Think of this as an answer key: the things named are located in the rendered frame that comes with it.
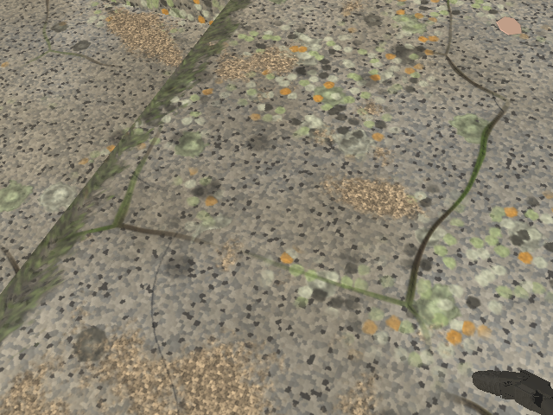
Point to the right robot hand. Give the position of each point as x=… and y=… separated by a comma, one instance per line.
x=529, y=390

